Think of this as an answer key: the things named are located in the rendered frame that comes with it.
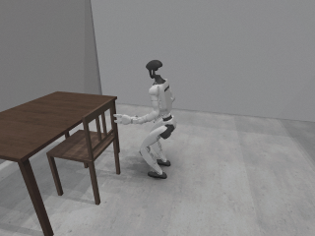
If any chair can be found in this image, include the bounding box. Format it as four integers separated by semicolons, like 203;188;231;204
46;99;121;205

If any left robot foot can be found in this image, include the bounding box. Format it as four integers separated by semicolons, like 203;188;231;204
148;171;167;179

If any robot head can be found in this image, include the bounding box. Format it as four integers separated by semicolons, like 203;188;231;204
146;60;166;86

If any robot right upper arm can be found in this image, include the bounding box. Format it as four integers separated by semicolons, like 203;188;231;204
165;79;175;102

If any left robot hand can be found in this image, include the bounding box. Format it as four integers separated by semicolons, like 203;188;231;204
113;114;138;125

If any table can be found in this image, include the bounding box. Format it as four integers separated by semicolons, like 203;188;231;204
0;91;120;236

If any robot left forearm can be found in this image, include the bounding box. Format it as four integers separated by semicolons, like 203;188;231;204
130;111;158;125

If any robot left upper arm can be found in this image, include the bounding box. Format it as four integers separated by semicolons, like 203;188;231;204
149;86;160;118

